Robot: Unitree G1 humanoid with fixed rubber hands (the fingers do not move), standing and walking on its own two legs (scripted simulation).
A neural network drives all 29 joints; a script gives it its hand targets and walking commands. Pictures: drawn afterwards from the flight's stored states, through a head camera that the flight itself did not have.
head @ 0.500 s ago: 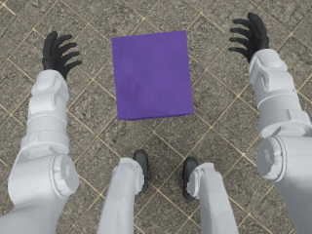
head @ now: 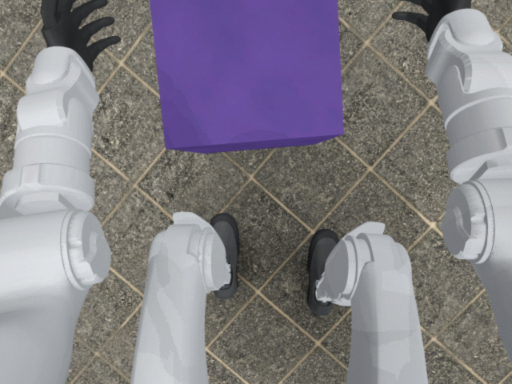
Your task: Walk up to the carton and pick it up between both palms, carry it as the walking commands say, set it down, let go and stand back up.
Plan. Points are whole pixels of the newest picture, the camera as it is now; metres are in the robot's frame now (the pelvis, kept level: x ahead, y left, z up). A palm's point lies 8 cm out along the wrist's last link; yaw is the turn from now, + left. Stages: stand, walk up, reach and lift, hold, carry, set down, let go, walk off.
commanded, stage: reach and lift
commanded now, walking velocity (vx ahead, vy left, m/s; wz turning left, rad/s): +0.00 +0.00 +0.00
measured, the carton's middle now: (250, 68) +0.56 +0.07 -0.32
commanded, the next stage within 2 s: none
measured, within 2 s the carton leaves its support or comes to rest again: neither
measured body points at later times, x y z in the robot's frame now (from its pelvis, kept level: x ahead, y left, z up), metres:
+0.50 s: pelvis -0.01 +0.00 -0.09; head +0.37 +0.01 +0.16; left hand +0.52 +0.26 -0.27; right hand +0.57 -0.16 -0.27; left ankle +0.12 +0.12 -0.43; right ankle +0.10 -0.12 -0.43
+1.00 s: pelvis -0.01 +0.00 -0.09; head +0.36 +0.02 +0.16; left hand +0.52 +0.25 -0.26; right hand +0.57 -0.15 -0.26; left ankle +0.12 +0.12 -0.43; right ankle +0.10 -0.12 -0.43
